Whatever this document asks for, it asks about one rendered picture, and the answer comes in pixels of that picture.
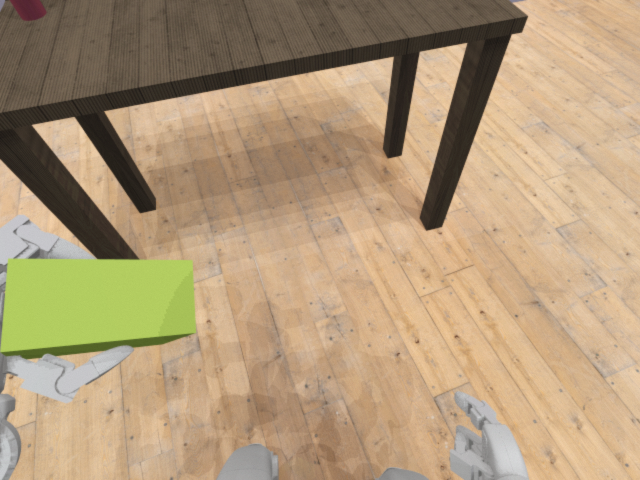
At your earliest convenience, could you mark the robot left hand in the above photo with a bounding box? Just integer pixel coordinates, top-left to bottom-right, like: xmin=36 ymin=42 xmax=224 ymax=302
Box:
xmin=0 ymin=215 xmax=134 ymax=403

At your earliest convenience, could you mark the robot right hand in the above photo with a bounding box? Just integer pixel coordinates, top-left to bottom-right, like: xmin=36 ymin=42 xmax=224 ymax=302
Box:
xmin=450 ymin=391 xmax=529 ymax=480

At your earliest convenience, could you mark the robot left thigh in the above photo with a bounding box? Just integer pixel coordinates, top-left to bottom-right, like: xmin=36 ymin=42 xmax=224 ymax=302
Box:
xmin=216 ymin=445 xmax=279 ymax=480

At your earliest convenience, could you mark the left robot forearm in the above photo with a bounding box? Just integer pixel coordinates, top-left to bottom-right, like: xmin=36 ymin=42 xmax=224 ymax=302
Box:
xmin=0 ymin=394 xmax=21 ymax=480

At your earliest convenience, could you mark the sponge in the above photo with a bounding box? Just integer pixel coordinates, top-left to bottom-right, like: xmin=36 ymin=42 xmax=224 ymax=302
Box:
xmin=0 ymin=259 xmax=196 ymax=359

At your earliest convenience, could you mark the table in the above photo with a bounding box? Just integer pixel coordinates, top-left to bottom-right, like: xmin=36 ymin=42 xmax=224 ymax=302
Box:
xmin=0 ymin=0 xmax=528 ymax=260

